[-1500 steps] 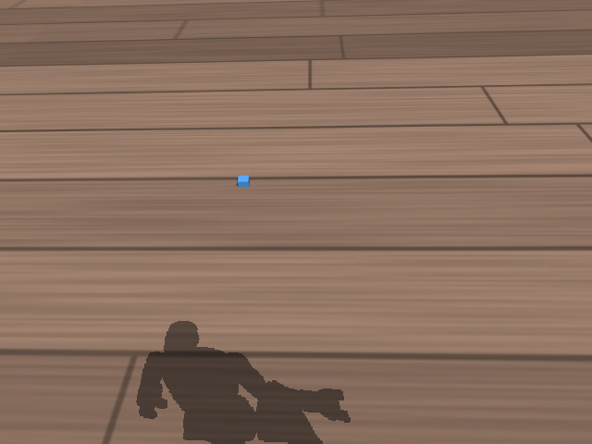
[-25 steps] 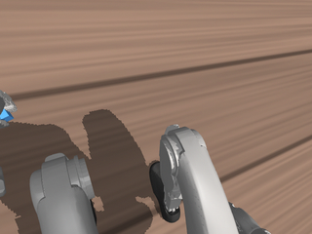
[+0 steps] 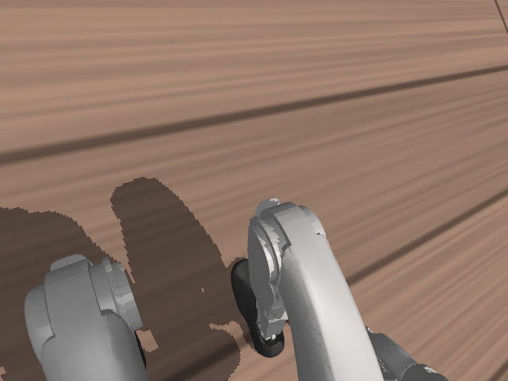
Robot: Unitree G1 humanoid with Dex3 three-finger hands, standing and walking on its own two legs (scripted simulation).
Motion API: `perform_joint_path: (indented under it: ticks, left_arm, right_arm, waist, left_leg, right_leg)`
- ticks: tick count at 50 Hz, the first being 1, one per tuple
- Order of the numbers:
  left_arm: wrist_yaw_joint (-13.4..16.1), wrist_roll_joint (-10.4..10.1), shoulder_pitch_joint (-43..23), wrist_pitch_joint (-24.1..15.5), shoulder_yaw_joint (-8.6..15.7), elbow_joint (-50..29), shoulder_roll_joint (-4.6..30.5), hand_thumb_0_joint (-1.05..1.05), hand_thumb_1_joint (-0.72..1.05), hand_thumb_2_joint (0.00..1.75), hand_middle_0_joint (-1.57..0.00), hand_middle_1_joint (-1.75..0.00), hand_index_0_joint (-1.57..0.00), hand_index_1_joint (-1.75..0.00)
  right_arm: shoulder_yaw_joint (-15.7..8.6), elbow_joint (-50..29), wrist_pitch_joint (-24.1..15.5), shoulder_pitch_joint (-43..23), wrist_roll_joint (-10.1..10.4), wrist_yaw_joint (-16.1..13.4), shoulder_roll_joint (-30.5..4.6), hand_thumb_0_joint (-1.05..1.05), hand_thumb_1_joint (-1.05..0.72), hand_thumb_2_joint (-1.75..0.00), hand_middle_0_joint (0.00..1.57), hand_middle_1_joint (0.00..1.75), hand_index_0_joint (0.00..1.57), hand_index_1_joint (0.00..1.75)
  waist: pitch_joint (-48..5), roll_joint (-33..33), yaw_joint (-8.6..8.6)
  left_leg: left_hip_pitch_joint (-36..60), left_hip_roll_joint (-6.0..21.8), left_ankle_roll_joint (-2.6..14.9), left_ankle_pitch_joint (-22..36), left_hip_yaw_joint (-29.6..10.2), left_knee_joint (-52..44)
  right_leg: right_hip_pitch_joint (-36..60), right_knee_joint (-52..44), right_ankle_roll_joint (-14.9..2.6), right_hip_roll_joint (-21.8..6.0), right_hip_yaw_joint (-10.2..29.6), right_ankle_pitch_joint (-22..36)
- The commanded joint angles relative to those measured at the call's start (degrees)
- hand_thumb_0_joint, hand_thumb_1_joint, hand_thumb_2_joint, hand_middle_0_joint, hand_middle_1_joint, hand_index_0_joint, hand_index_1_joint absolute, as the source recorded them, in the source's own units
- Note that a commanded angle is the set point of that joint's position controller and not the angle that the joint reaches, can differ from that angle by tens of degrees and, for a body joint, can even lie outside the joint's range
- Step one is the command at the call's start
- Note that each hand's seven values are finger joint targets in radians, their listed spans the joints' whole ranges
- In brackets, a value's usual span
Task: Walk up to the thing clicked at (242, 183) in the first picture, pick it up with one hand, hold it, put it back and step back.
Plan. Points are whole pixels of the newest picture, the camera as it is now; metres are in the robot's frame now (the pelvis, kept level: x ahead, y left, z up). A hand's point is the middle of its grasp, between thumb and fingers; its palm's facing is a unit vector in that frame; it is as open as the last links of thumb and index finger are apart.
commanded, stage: rest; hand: left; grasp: from above
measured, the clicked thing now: out of the picture +0.43 +0.34 -0.27
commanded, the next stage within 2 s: open in 0.28 s
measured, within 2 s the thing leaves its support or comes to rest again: neither
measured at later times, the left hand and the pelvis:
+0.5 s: hand out of the picture +0.42 +0.33 -0.24, palm faces -0.44 -0.16 -0.88, open 5.6 cm; pelvis +0.00 +0.00 +0.00, yaw -1 degrees
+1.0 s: hand out of the picture +0.41 +0.33 -0.24, palm faces -0.45 -0.16 -0.88, open 10.8 cm; pelvis +0.00 +0.00 +0.00, yaw -1 degrees
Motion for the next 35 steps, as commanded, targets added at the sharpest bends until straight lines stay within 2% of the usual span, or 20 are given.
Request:
perform_joint_path:
  ticks: [1,2,4,5,7,9,11,12,14,15,16,17,19,23,24,26,29,32,33,35]
  left_arm:
    - [3.14,-0.57,-14.02,-0.22,0.48,-5.14,14.07,0.00,0.95,0.23,-1.28,-0.14,-1.29,-0.13]
    - [3.21,-0.16,-14.03,-0.10,-0.38,-5.05,13.41,0.00,0.94,0.21,-1.27,-0.14,-1.29,-0.12]
    - [3.44,-0.03,-13.77,0.24,-0.03,-4.10,13.95,0.00,0.94,0.20,-1.27,-0.14,-1.29,-0.12]
    - [3.45,-0.38,-14.38,0.32,-0.73,-3.70,13.33,0.00,0.93,0.21,-1.27,-0.14,-1.28,-0.12]
    - [3.74,-0.84,-15.00,0.40,-0.28,-4.64,14.47,0.00,0.95,0.20,-1.27,-0.14,-1.29,-0.12]
    - [3.60,-0.64,-14.84,0.67,-1.59,-4.10,13.05,0.00,0.93,0.20,-1.27,-0.13,-1.29,-0.11]
    - [3.85,-0.59,-13.70,1.02,-0.21,-3.05,14.92,0.00,0.95,0.18,-1.28,-0.12,-1.30,-0.11]
    - [3.53,-0.83,-14.19,1.10,-1.58,-3.32,13.16,0.00,0.95,0.20,-1.28,-0.13,-1.30,-0.11]
    - [3.63,-0.86,-14.11,1.12,-1.88,-2.70,12.99,0.00,0.93,0.22,-1.27,-0.15,-1.28,-0.13]
    - [4.03,-1.33,-14.35,1.12,-0.66,-2.53,14.76,0.00,0.91,0.22,-1.26,-0.14,-1.27,-0.13]
    - [3.85,-0.91,-14.12,1.15,-1.37,-2.31,13.81,0.00,0.92,0.21,-1.26,-0.14,-1.28,-0.13]
    - [3.74,-1.22,-14.14,1.09,-0.85,-1.92,13.99,0.00,0.93,0.20,-1.27,-0.14,-1.28,-0.13]
    - [3.54,-1.13,-13.96,1.14,-1.80,-1.73,13.31,0.00,0.91,0.22,-1.26,-0.14,-1.27,-0.13]
    - [3.57,-0.98,-14.31,1.10,-1.71,-2.05,13.88,0.00,0.59,0.19,-0.94,-0.19,-0.95,-0.18]
    - [3.22,-0.78,-14.64,1.15,-3.00,-1.81,12.82,0.00,0.51,0.20,-0.89,-0.22,-0.91,-0.21]
    - [3.48,-1.48,-15.09,0.88,-2.10,-2.49,13.90,0.00,0.35,0.27,-0.82,-0.27,-0.83,-0.26]
    - [3.56,-1.35,-14.93,0.99,-2.14,-3.06,14.37,0.00,0.25,0.35,-0.76,-0.32,-0.76,-0.32]
    - [3.54,-1.21,-14.56,0.91,-1.69,-2.71,14.41,0.00,0.18,0.41,-0.70,-0.37,-0.70,-0.37]
    - [3.21,-1.29,-14.47,1.03,-2.60,-2.16,13.51,0.00,0.16,0.43,-0.68,-0.39,-0.68,-0.39]
    - [3.31,-1.37,-15.15,0.89,-2.17,-2.62,14.26,0.00,0.11,0.46,-0.63,-0.43,-0.63,-0.43]
  right_arm:
    - [-4.83,-0.24,-0.30,8.55,0.11,-0.38,-18.08,0.00,-0.90,-0.90,0.20,0.30,0.20,0.30]
    - [-5.07,-0.28,-0.48,8.33,0.11,-0.29,-18.32,0.00,-0.90,-0.90,0.20,0.30,0.20,0.30]
    - [-4.37,-0.44,-0.61,9.00,-0.26,0.07,-18.23,0.00,-0.90,-0.90,0.20,0.30,0.20,0.30]
    - [-4.48,-0.45,-0.89,8.33,-0.21,0.14,-18.53,0.00,-0.90,-0.90,0.20,0.30,0.20,0.30]
    - [-4.25,-0.06,-1.52,7.94,-0.09,0.26,-18.78,0.00,-0.90,-0.90,0.20,0.30,0.20,0.30]
    - [-4.26,-0.68,-2.01,7.77,-0.12,0.44,-19.03,0.00,-0.90,-0.90,0.20,0.30,0.20,0.30]
    - [-3.74,-0.48,-2.21,8.11,-0.31,0.74,-19.06,0.00,-0.90,-0.90,0.20,0.30,0.20,0.30]
    - [-4.24,-0.75,-2.42,8.01,0.07,0.87,-19.56,0.00,-0.90,-0.90,0.20,0.30,0.20,0.30]
    - [-3.97,-1.02,-2.61,7.91,-0.25,1.01,-19.51,0.00,-0.91,-0.90,0.20,0.30,0.20,0.30]
    - [-3.59,-0.46,-2.42,7.72,0.11,0.86,-19.48,0.00,-0.91,-0.90,0.20,0.30,0.20,0.30]
    - [-3.93,-0.80,-2.43,8.56,0.09,0.95,-19.66,0.00,-0.90,-0.90,0.20,0.30,0.20,0.30]
    - [-3.58,-0.74,-2.58,8.13,-0.14,1.12,-19.42,0.00,-0.90,-0.90,0.20,0.30,0.20,0.30]
    - [-3.62,-0.92,-2.76,7.28,-0.13,1.11,-19.61,0.00,-0.90,-0.90,0.20,0.30,0.20,0.30]
    - [-3.15,-1.19,-2.82,7.27,0.09,1.23,-19.50,0.00,-0.90,-0.90,0.20,0.30,0.20,0.30]
    - [-3.32,-1.23,-3.09,6.44,0.06,1.28,-19.80,0.00,-0.90,-0.90,0.20,0.30,0.20,0.30]
    - [-2.64,-1.25,-3.23,6.68,0.14,1.41,-19.52,0.00,-0.90,-0.90,0.20,0.30,0.20,0.30]
    - [-3.38,-1.26,-3.19,6.44,0.06,1.32,-20.40,0.00,-0.90,-0.90,0.20,0.30,0.20,0.30]
    - [-2.63,-1.42,-3.09,7.28,0.04,1.62,-19.63,0.00,-0.89,-0.90,0.20,0.30,0.20,0.30]
    - [-2.37,-1.56,-3.25,6.48,0.06,1.69,-19.48,0.00,-0.90,-0.90,0.20,0.30,0.20,0.30]
    - [-2.45,-1.80,-3.34,6.88,0.26,1.62,-19.82,0.00,-0.90,-0.90,0.20,0.30,0.20,0.30]
  waist:
    - [-35.84,27.60,-1.56]
    - [-35.63,27.86,-1.76]
    - [-35.44,27.23,-2.32]
    - [-34.54,26.47,-2.45]
    - [-33.91,27.06,-2.34]
    - [-33.87,28.34,-2.59]
    - [-34.64,26.67,-2.39]
    - [-33.68,26.98,-2.90]
    - [-33.80,26.30,-2.96]
    - [-33.58,25.51,-2.41]
    - [-33.47,25.98,-3.05]
    - [-33.07,26.12,-3.06]
    - [-32.57,26.01,-3.03]
    - [-32.23,26.90,-3.03]
    - [-31.36,26.78,-3.29]
    - [-31.82,26.55,-3.11]
    - [-32.20,27.85,-2.67]
    - [-32.22,27.19,-3.04]
    - [-31.88,26.53,-3.36]
    - [-31.98,27.14,-3.56]
  left_leg:
    - [27.92,0.77,1.15,13.03,6.93,-16.60]
    - [28.31,0.85,1.03,13.14,6.93,-16.65]
    - [27.99,0.88,1.26,13.76,7.03,-15.80]
    - [26.89,0.94,1.38,12.59,7.08,-15.64]
    - [26.83,0.92,1.35,11.78,6.93,-15.88]
    - [27.86,0.98,1.14,11.88,6.90,-16.21]
    - [28.01,1.08,1.21,12.91,6.51,-15.71]
    - [27.83,1.08,1.16,12.95,6.58,-15.55]
    - [27.65,1.12,1.33,12.93,6.49,-15.46]
    - [26.18,1.20,1.35,11.95,6.12,-16.16]
    - [26.92,1.02,1.34,12.68,6.44,-15.97]
    - [27.08,1.12,1.24,12.57,6.08,-16.07]
    - [26.95,1.17,1.21,11.96,5.98,-16.06]
    - [27.58,1.24,1.03,12.03,5.44,-16.61]
    - [27.26,1.17,1.06,11.06,5.65,-15.95]
    - [27.23,1.22,1.05,11.41,5.26,-16.38]
    - [27.45,1.30,0.93,10.95,5.35,-17.26]
    - [27.48,1.28,0.97,11.95,5.30,-16.76]
    - [27.44,1.22,1.04,11.79,5.36,-16.09]
    - [27.56,1.26,1.08,12.09,5.22,-16.20]
  right_leg:
    - [18.18,-10.33,-4.93,1.93,-8.90,14.36]
    - [18.06,-10.30,-5.01,2.02,-8.77,14.47]
    - [19.22,-10.41,-4.75,2.10,-8.80,15.50]
    - [18.67,-10.64,-4.78,2.20,-8.56,14.65]
    - [18.41,-11.01,-4.74,2.08,-8.88,13.58]
    - [18.19,-10.55,-4.95,2.16,-8.84,13.81]
    - [19.05,-10.47,-4.62,2.16,-9.28,14.92]
    - [18.78,-10.31,-4.65,2.08,-9.02,15.02]
    - [19.42,-11.00,-4.63,2.30,-8.98,15.19]
    - [19.17,-11.27,-4.71,2.40,-9.20,14.02]
    - [19.68,-11.13,-4.73,2.31,-8.98,14.78]
    - [19.07,-10.63,-4.67,2.19,-9.42,14.58]
    - [18.62,-10.75,-4.72,2.28,-9.36,13.97]
    - [18.18,-10.37,-4.70,2.05,-9.51,14.23]
    - [17.35,-10.12,-4.67,2.06,-9.40,13.74]
    - [18.29,-10.62,-4.60,2.03,-9.59,13.78]
    - [18.05,-11.12,-4.86,2.35,-9.39,13.07]
    - [18.67,-10.64,-4.68,2.15,-9.65,14.10]
    - [18.39,-10.34,-4.56,2.01,-9.55,14.21]
    - [18.55,-10.45,-4.60,2.02,-9.60,14.47]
